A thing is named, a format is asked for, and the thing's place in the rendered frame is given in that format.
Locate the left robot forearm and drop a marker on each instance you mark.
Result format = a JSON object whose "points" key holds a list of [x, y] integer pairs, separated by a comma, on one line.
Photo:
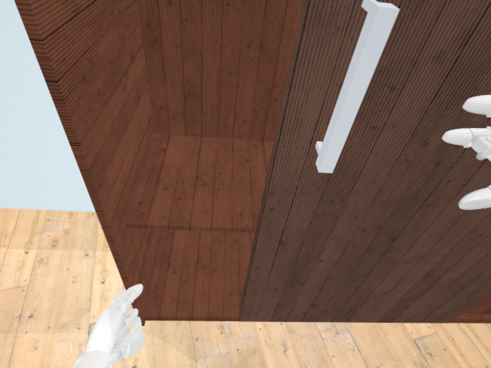
{"points": [[95, 359]]}

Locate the handle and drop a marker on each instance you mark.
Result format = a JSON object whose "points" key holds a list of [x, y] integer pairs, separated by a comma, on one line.
{"points": [[374, 34]]}

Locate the robot right hand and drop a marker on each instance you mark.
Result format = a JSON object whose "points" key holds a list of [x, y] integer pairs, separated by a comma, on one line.
{"points": [[480, 140]]}

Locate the wardrobe door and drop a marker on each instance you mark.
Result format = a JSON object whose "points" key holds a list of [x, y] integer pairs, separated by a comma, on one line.
{"points": [[382, 239], [482, 307]]}

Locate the robot left hand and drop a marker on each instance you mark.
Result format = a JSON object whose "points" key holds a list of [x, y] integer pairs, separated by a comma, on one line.
{"points": [[108, 333]]}

